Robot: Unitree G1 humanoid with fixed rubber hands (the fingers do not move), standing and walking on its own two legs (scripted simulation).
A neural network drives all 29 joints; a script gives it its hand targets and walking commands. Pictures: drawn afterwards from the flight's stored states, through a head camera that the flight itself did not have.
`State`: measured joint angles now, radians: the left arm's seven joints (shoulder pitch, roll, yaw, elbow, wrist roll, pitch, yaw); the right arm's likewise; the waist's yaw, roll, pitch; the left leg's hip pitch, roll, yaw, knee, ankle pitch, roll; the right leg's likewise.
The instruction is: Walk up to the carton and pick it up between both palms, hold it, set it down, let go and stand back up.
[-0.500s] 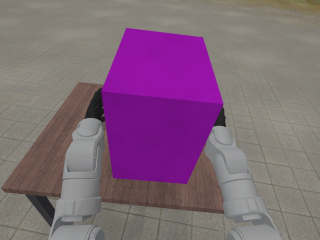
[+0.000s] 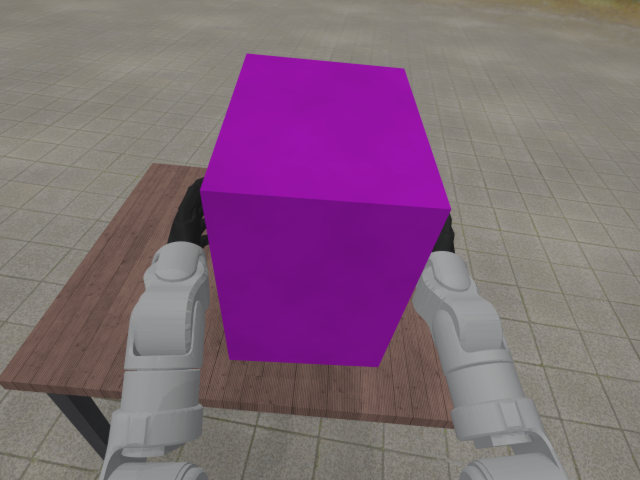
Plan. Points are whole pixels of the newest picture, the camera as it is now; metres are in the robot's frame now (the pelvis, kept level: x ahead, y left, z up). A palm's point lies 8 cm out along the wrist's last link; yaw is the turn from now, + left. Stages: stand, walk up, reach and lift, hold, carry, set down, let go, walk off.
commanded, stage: hold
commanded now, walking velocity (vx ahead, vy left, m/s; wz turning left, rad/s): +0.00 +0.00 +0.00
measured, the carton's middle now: (315, 216) +0.41 +0.00 +0.17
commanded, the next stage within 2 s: none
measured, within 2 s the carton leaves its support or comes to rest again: neither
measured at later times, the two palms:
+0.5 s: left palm (192, 251) +0.34 +0.14 +0.17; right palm (440, 258) +0.34 -0.15 +0.16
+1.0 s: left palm (188, 250) +0.34 +0.15 +0.17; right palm (435, 256) +0.35 -0.14 +0.16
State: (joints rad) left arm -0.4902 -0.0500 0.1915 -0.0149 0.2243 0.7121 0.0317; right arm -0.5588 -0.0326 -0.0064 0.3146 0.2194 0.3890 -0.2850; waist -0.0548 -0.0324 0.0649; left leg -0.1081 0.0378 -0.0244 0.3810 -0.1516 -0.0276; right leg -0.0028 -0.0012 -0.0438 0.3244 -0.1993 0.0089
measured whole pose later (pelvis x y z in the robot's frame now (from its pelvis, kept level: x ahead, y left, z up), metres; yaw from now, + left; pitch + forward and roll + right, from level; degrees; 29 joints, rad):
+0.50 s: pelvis -0.01 -0.01 +0.00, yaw +0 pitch -8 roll -1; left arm -0.49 -0.05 0.20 -0.02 0.24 0.73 0.02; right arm -0.55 -0.02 -0.01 0.31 0.19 0.40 -0.28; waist -0.05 -0.04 0.08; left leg -0.09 0.04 -0.03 0.35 -0.12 -0.04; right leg -0.01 0.00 -0.05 0.35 -0.20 0.00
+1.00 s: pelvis -0.01 +0.00 +0.00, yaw +0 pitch -8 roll -1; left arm -0.48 -0.04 0.18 -0.02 0.25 0.73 0.02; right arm -0.55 -0.02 -0.01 0.34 0.21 0.38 -0.28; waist -0.06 -0.06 0.07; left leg -0.10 0.04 -0.03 0.38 -0.15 -0.03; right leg 0.00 0.00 -0.05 0.34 -0.20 0.00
